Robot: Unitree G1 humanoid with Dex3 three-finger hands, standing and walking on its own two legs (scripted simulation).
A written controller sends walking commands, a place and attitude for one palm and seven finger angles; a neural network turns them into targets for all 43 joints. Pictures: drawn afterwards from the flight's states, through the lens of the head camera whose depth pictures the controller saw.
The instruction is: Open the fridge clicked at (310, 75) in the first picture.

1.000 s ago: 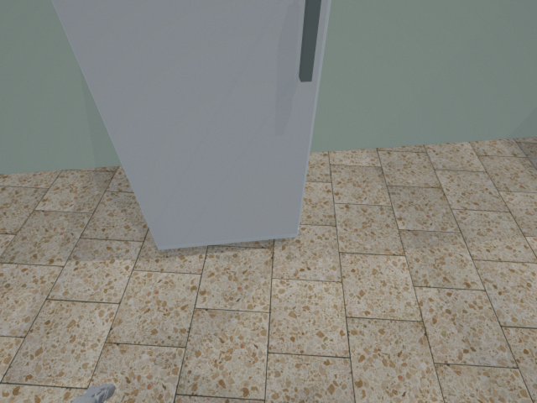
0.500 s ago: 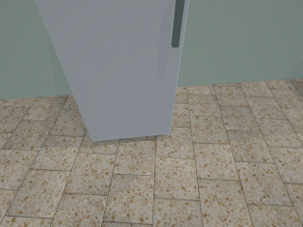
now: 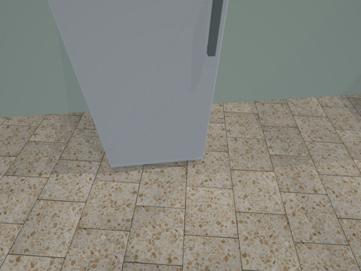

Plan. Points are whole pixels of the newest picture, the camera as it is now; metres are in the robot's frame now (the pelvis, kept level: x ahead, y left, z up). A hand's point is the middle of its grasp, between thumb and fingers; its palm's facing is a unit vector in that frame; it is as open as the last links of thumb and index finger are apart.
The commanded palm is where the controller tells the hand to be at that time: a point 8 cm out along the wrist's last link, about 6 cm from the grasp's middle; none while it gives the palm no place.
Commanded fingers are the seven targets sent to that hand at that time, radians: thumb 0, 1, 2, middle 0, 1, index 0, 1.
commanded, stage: look at it before walking up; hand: right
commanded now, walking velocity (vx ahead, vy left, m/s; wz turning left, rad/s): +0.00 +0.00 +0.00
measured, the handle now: (214, 14) +0.89 -0.06 +0.20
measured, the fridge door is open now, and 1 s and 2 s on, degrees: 0 0 0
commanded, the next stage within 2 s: turn to face it in 0.44 s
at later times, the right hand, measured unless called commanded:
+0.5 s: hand out of the picture +0.08 -0.25 -0.16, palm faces -0.03 +0.94 -0.34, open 7.3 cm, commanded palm none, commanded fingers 0.00 -0.90 -0.90 0.20 0.30 0.20 0.30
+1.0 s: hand out of the picture +0.07 -0.20 -0.18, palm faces -0.11 +0.96 -0.25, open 7.3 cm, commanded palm none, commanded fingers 0.00 -0.90 -0.90 0.20 0.30 0.20 0.30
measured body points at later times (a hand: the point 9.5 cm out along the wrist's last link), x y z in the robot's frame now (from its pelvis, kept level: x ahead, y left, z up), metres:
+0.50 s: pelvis +0.01 +0.00 +0.00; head +0.01 +0.00 +0.45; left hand +0.09 +0.30 -0.13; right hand +0.08 -0.30 -0.13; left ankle +0.01 +0.12 -0.74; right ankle +0.01 -0.12 -0.74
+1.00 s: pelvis +0.00 +0.00 -0.01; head +0.02 +0.00 +0.44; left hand +0.03 +0.26 -0.16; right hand +0.08 -0.25 -0.16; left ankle +0.01 +0.12 -0.74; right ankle +0.01 -0.12 -0.74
